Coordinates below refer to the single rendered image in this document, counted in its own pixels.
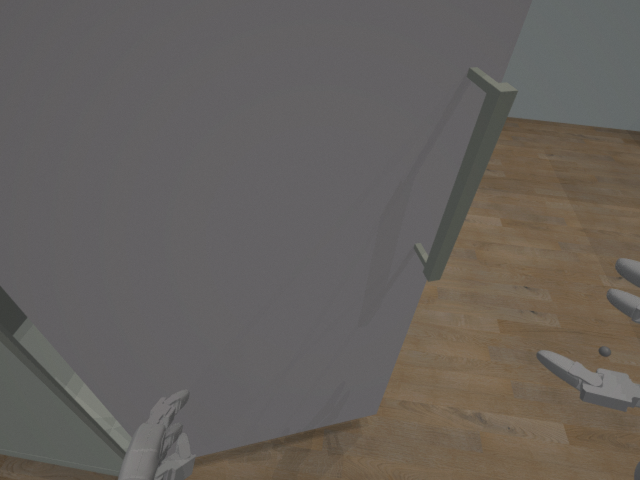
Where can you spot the fridge door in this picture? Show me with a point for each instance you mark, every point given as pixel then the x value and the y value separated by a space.
pixel 224 196

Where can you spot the handle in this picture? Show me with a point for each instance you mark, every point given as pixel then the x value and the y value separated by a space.
pixel 492 117

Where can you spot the robot right hand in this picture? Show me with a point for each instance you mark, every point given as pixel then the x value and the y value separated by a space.
pixel 605 387

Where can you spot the robot left hand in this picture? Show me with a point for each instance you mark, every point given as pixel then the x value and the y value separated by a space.
pixel 151 440

